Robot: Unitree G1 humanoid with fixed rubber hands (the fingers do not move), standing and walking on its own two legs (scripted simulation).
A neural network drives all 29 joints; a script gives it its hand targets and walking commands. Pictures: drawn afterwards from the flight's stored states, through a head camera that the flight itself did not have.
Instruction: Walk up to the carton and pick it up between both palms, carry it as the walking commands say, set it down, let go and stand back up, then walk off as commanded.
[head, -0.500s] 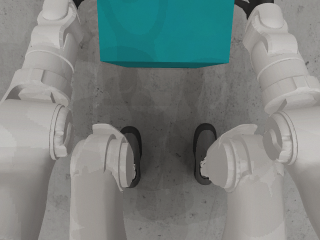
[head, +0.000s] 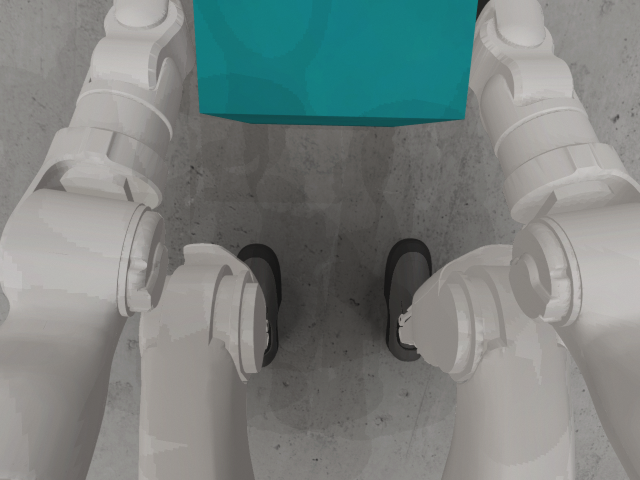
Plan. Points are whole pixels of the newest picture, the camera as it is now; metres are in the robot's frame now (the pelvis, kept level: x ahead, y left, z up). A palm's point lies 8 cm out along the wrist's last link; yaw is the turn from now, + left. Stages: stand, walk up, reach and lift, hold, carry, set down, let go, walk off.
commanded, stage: reach and lift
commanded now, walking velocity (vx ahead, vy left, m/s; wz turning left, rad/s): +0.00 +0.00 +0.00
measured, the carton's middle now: (328, 23) +0.54 +0.02 -0.24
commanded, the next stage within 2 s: none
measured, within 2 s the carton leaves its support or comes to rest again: leaves its support in 0.54 s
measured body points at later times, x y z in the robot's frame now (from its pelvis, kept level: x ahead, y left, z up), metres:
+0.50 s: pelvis +0.00 +0.00 -0.03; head +0.37 +0.03 +0.23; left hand +0.57 +0.18 -0.19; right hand +0.57 -0.13 -0.18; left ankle +0.11 +0.12 -0.35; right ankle +0.13 -0.13 -0.35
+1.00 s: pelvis +0.01 +0.00 +0.02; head +0.35 +0.02 +0.31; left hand +0.57 +0.17 -0.11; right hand +0.56 -0.13 -0.11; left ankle +0.11 +0.12 -0.35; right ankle +0.13 -0.13 -0.35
